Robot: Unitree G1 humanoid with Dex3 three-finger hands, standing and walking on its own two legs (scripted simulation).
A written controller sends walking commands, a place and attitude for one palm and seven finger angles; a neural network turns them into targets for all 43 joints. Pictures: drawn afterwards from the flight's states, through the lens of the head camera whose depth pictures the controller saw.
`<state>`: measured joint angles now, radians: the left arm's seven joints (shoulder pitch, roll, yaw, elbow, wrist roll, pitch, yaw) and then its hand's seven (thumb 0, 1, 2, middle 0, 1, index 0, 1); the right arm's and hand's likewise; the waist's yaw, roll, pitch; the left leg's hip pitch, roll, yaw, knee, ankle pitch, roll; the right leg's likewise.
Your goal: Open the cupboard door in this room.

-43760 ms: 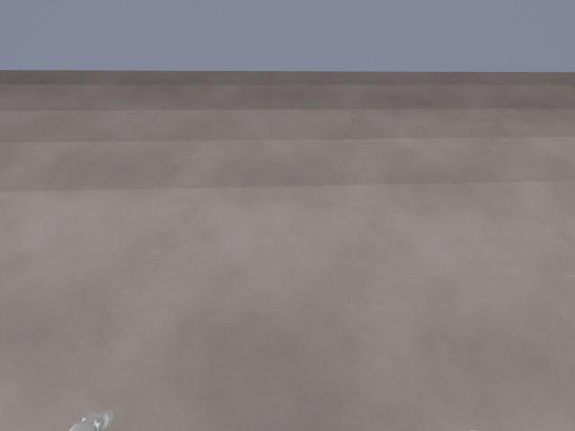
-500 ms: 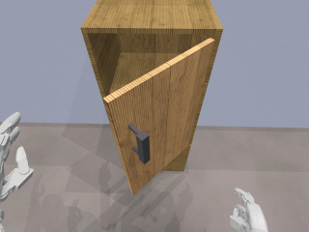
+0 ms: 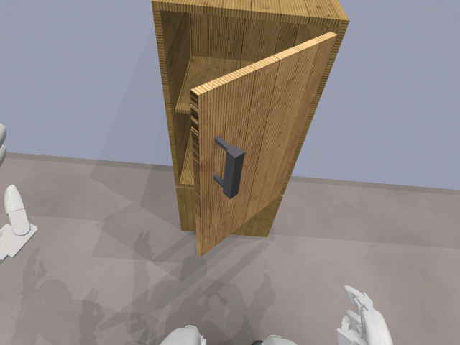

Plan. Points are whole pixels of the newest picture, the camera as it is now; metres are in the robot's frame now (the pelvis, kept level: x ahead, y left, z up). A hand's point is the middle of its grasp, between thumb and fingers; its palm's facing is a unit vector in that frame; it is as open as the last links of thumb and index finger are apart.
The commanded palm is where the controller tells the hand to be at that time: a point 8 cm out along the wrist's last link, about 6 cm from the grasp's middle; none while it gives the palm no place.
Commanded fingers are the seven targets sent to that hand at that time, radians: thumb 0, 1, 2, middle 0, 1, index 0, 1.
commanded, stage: step back with the hand held close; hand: left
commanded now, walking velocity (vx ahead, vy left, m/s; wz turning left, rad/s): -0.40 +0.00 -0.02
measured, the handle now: (225, 167) +0.42 +0.04 +0.06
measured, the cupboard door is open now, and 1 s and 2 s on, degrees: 45 45 45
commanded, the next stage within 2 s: stop stepping back and stand still in 0.30 s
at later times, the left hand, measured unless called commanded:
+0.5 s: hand (12, 293) +0.13 +0.23 +0.19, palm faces +0.31 -0.82 -0.49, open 7.4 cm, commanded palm +0.08 +0.28 +0.20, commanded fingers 0.00 0.90 0.90 -0.20 -0.30 -0.20 -0.30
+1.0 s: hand out of the picture +0.04 +0.22 +0.19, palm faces +0.46 -0.79 -0.41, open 7.4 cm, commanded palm -0.02 +0.26 +0.20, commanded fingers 0.00 0.90 0.90 -0.20 -0.30 -0.20 -0.30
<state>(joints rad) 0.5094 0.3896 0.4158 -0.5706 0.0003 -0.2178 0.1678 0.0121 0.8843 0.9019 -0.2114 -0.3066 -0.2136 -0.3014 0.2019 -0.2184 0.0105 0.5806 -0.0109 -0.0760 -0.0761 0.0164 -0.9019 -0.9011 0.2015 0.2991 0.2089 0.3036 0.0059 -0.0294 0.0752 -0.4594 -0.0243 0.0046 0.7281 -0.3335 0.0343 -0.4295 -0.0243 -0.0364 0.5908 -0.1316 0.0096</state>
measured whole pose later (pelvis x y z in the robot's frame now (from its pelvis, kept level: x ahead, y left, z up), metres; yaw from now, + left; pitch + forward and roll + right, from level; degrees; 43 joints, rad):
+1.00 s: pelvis -0.16 -0.04 +0.03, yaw +0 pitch +0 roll +2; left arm 0.49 0.35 0.38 -0.40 0.00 -0.19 0.16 0.01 0.88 0.90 -0.21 -0.31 -0.21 -0.30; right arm 0.29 -0.23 -0.01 0.69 -0.02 -0.14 -0.09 0.02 -0.90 -0.90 0.20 0.30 0.21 0.30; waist 0.00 -0.05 -0.07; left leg -0.31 0.03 0.05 0.71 -0.36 0.03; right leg -0.29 -0.02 -0.08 0.47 -0.19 -0.06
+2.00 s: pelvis -0.21 +0.00 +0.01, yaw +1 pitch -1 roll +2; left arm 0.25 0.29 0.06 0.55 0.05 0.04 0.00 0.01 0.90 0.90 -0.20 -0.30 -0.20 -0.30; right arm 0.14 -0.31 -0.02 0.84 -0.03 -0.03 0.02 0.01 -0.91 -0.90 0.20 0.30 0.21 0.30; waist -0.03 0.05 0.04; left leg -0.29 -0.03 0.05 0.61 -0.31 0.02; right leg -0.42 -0.07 -0.04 0.63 -0.20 -0.01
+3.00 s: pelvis -0.17 -0.01 +0.03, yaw +3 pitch -1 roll +1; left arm 0.07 0.28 0.03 1.13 0.02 -0.01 0.00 0.00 0.90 0.90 -0.20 -0.30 -0.20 -0.30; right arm 0.14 -0.31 -0.01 1.12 -0.03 0.00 0.00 0.01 -0.91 -0.90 0.20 0.30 0.21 0.30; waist -0.01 0.02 0.08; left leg -0.09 0.01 0.00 0.34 -0.22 -0.02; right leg -0.21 -0.02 -0.09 0.37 -0.14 -0.03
